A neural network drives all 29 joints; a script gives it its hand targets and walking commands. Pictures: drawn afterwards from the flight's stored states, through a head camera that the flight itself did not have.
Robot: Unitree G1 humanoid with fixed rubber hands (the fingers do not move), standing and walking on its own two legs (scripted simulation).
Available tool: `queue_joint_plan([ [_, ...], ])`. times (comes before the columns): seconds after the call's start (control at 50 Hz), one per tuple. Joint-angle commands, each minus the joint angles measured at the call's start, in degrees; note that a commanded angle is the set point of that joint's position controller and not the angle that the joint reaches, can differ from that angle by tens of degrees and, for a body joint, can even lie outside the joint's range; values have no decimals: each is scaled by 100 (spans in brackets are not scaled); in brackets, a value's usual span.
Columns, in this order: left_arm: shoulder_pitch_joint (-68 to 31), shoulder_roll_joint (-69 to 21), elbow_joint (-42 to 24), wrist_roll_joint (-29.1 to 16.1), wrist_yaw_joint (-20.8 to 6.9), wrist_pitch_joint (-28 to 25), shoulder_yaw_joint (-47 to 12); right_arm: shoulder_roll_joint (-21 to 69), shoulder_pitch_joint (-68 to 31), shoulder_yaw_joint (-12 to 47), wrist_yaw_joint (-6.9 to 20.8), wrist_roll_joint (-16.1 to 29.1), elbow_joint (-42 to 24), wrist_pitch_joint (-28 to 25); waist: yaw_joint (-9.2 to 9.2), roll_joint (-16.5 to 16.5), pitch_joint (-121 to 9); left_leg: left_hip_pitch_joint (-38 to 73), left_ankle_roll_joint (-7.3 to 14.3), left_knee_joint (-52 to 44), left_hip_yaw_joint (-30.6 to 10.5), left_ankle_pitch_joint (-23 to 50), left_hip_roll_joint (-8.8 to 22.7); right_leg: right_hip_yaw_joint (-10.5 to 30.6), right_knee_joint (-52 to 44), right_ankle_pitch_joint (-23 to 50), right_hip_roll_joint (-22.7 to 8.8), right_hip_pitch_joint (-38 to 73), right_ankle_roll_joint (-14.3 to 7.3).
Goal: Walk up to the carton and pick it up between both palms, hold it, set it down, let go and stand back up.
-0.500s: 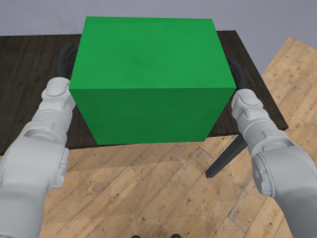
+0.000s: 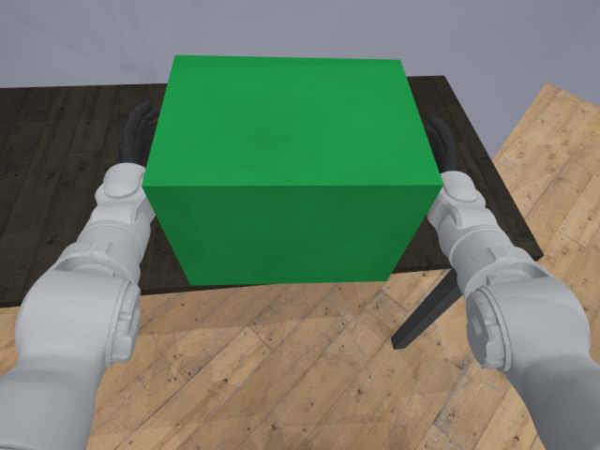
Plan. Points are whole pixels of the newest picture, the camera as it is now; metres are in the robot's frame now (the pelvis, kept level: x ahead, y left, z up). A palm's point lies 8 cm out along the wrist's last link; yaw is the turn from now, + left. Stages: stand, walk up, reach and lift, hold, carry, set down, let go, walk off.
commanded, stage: reach and lift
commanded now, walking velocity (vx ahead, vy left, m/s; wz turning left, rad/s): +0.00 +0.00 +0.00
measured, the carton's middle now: (290, 178) +0.49 +0.02 +0.05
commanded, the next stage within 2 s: none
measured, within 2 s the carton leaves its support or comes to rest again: leaves its support in 1.46 s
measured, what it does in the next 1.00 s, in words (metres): stands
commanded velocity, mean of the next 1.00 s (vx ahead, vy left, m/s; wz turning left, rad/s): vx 0.00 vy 0.00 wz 0.00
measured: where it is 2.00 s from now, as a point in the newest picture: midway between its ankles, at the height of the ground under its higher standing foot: outside the picture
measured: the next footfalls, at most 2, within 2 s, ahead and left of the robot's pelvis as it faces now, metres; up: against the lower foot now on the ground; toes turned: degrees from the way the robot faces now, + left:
none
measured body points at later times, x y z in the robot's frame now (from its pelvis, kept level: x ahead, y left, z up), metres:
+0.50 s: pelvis +0.00 +0.00 +0.01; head +0.09 +0.02 +0.45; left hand +0.48 +0.23 +0.10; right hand +0.48 -0.18 +0.10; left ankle +0.00 +0.09 -0.74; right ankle +0.00 -0.12 -0.74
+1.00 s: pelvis +0.03 +0.00 +0.01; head +0.09 +0.02 +0.46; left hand +0.48 +0.23 +0.10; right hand +0.47 -0.18 +0.10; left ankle +0.00 +0.09 -0.74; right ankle +0.00 -0.12 -0.74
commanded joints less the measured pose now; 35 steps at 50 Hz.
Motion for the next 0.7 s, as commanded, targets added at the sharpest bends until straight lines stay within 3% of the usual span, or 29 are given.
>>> queue_joint_plan([
  [0.0,-2638,275,-674,-26,-108,-344,60,-582,-2651,-7,-23,-171,-1093,-202,-43,282,-3231,2159,-376,334,-407,2387,215,250,271,1468,-60,1380,-1],
  [0.12,-2570,144,-457,180,-203,-577,314,-152,-2534,-141,-111,-420,-1157,-227,-140,107,-3023,1454,-239,78,-369,2009,145,326,393,1825,-162,2126,74],
  [0.26,-2718,-367,-891,714,-392,-641,648,492,-2429,-611,31,-900,-1462,-209,-156,568,-3118,1964,-302,-48,-380,2161,73,225,159,1744,-148,1960,-40],
  [0.34,-2703,-1104,-1068,1402,-667,-500,1144,1376,-2267,-1184,309,-1706,-1593,-48,-171,650,-2640,2006,-276,-312,-426,1809,33,118,-79,1467,-168,2165,-97],
  [0.38,-2763,-1906,-1085,1741,-916,-412,1245,2278,-2243,-1337,547,-2252,-1713,51,-202,619,-2378,1919,-239,-491,-468,1600,27,48,-190,1408,-195,2453,-104],
  [0.46,-2491,-2671,-1364,2055,-1198,-192,1223,3091,-1735,-1407,839,-2946,-2054,245,-240,554,-2356,1965,-192,-677,-552,1670,62,24,-217,1837,-226,3243,-179],
  [0.68,-1831,-3034,-2186,2548,-1252,480,1436,3410,-1092,-1393,917,-3216,-2741,487,-200,563,-1754,2038,-92,-697,-563,2108,51,-8,-37,2794,-242,4113,-96],
])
